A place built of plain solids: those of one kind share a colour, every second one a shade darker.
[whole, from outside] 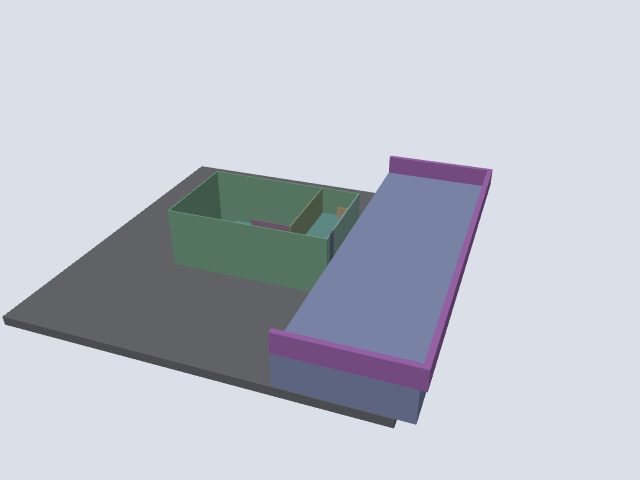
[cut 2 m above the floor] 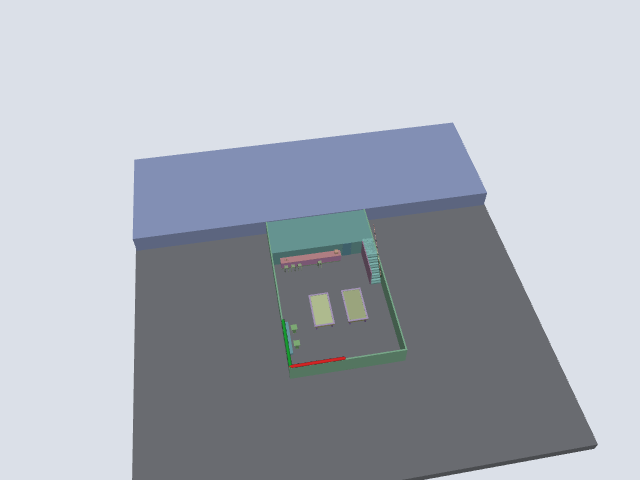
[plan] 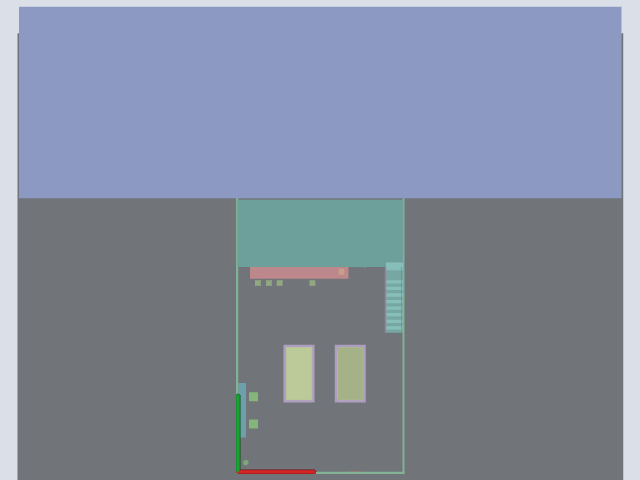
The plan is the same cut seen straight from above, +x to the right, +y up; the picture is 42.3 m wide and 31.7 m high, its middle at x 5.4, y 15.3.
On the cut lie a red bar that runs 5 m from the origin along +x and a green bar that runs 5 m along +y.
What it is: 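A billiard hall in the deep basement of an old town building, fitted out in the 1970s to 2010s; 10.8 x 17.9 m; the club room underground, without windows of its own, under a ceiling 2.67 m high; over the flight a stairwell up to the entrance level's ceiling, 6.78 m over the hall's floor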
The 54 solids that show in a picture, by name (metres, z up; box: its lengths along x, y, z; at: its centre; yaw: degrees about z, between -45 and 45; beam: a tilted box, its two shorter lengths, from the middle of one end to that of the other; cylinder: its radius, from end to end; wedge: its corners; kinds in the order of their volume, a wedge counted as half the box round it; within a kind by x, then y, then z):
{
 "street_ground_1": {"box": [39.8, 12.65, 3.69], "at": [5.42, 24.39, 1.79]},
 "upper_1": {"box": [10.94, 4.45, 3.69], "at": [5.42, 15.73, 1.79]},
 "street_hedge_1": {"box": [0.6, 12.65, 2.2], "at": [-14.18, 24.39, 4.74]},
 "street_hedge_2": {"box": [39.8, 0.6, 2.2], "at": [5.42, 31.01, 4.74]},
 "street_hedge_3": {"box": [0.6, 12.65, 2.2], "at": [25.02, 24.39, 4.74]},
 "wall_1": {"box": [0.15, 18.21, 6.83], "at": [-0.07, 8.96, 3.37]},
 "wall_2": {"box": [5.41, 0.15, 6.83], "at": [2.56, -0.07, 3.37]},
 "wall_3": {"box": [1.5, 0.15, 6.83], "at": [5.71, -0.07, 3.37]},
 "wall_4": {"box": [4.83, 0.15, 6.83], "at": [8.57, -0.07, 3.37]},
 "wall_5": {"box": [0.15, 18.21, 6.83], "at": [10.91, 8.96, 3.37]},
 "stair_step_1": {"box": [1.13, 0.43, 0.22], "at": [10.32, 9.39, 0.06]},
 "stair_step_2": {"box": [1.13, 0.43, 0.4], "at": [10.32, 9.6, 0.15]},
 "stair_step_3": {"box": [1.13, 0.43, 0.57], "at": [10.32, 9.82, 0.23]},
 "stair_step_4": {"box": [1.13, 0.43, 0.74], "at": [10.32, 10.04, 0.32]},
 "stair_step_5": {"box": [1.13, 0.43, 0.92], "at": [10.32, 10.26, 0.41]},
 "stair_step_6": {"box": [1.13, 0.43, 1.09], "at": [10.32, 10.47, 0.49]},
 "stair_step_7": {"box": [1.13, 0.43, 1.26], "at": [10.32, 10.69, 0.58]},
 "stair_step_8": {"box": [1.13, 0.43, 1.44], "at": [10.32, 10.91, 0.67]},
 "stair_step_9": {"box": [1.13, 0.43, 1.61], "at": [10.32, 11.12, 0.75]},
 "stair_step_10": {"box": [1.13, 0.43, 1.78], "at": [10.32, 11.34, 0.84]},
 "stair_step_11": {"box": [1.13, 0.43, 1.96], "at": [10.32, 11.56, 0.93]},
 "stair_step_12": {"box": [1.13, 0.43, 2.13], "at": [10.32, 11.77, 1.01]},
 "stair_step_13": {"box": [1.13, 0.43, 2.3], "at": [10.32, 11.99, 1.1]},
 "stair_step_14": {"box": [1.13, 0.43, 2.48], "at": [10.32, 12.21, 1.19]},
 "stair_step_15": {"box": [1.13, 0.43, 2.65], "at": [10.32, 12.43, 1.27]},
 "stair_step_16": {"box": [1.13, 0.43, 2.82], "at": [10.32, 12.64, 1.36]},
 "stair_step_17": {"box": [1.13, 0.43, 3.0], "at": [10.32, 12.86, 1.45]},
 "stair_step_18": {"box": [1.13, 0.43, 3.34], "at": [10.32, 13.29, 1.62]},
 "stair_step_19": {"box": [1.13, 0.52, 3.52], "at": [10.32, 13.55, 1.71]},
 "counter_1": {"box": [6.47, 0.7, 1.05], "at": [4.04, 13.15, 0.47]},
 "entrance_wall_1": {"box": [9.77, 0.15, 3.19], "at": [4.88, 13.59, 5.18]},
 "window_wall_1": {"box": [8.94, 0.15, 3.14], "at": [4.47, 17.98, 5.21]},
 "window_wall_2": {"box": [0.7, 0.15, 3.14], "at": [10.49, 17.98, 5.21]},
 "stair_partition_1": {"box": [0.1, 4.35, 6.83], "at": [9.72, 11.34, 3.37]},
 "reception_desk_1": {"box": [0.62, 1.6, 1.1], "at": [0.36, 16.41, 4.14]},
 "street_door_wall_1": {"box": [1.2, 0.15, 3.14], "at": [9.54, 17.98, 5.21]},
 "table_bed_1": {"box": [1.75, 3.54, 0.045], "at": [4.01, 6.47, 0.8]},
 "table_bed_2": {"box": [1.75, 3.54, 0.045], "at": [7.39, 6.47, 0.8]},
 "bench_upholstered_1": {"box": [0.5, 3.6, 0.25], "at": [0.27, 4.05, 0.33]},
 "table_rail_1": {"box": [0.15, 3.83, 0.09], "at": [3.07, 6.47, 0.82]},
 "table_rail_2": {"box": [1.73, 0.15, 0.09], "at": [4.01, 4.64, 0.82]},
 "table_rail_3": {"box": [1.73, 0.15, 0.09], "at": [4.01, 8.31, 0.82]},
 "table_rail_4": {"box": [0.15, 3.83, 0.09], "at": [4.96, 6.47, 0.82]},
 "table_rail_5": {"box": [0.15, 3.83, 0.09], "at": [6.45, 6.47, 0.82]},
 "table_rail_6": {"box": [1.73, 0.15, 0.09], "at": [7.39, 4.64, 0.82]},
 "table_rail_7": {"box": [1.73, 0.15, 0.09], "at": [7.39, 8.31, 0.82]},
 "table_rail_8": {"box": [0.15, 3.83, 0.09], "at": [8.34, 6.47, 0.82]},
 "counter_top_1": {"box": [6.51, 0.78, 0.04], "at": [4.04, 13.13, 1.02]},
 "service_door_1": {"box": [0.95, 0.03, 2.1], "at": [8.04, 13.49, 1.0]},
 "meeting_table_1": {"box": [0.6, 0.6, 0.07], "at": [1.01, 3.15, 0.68]},
 "meeting_table_2": {"box": [0.6, 0.6, 0.07], "at": [1.01, 4.95, 0.68]},
 "table_nose_1": {"box": [0.04, 3.36, 0.034], "at": [3.17, 6.47, 0.84]},
 "table_nose_2": {"box": [0.04, 3.36, 0.034], "at": [6.55, 6.47, 0.84]},
 "stair_wall_rail_1": {"cylinder": 0.02, "from": [10.79, 9.17, 1.05], "to": [10.79, 13.51, 4.52]}
}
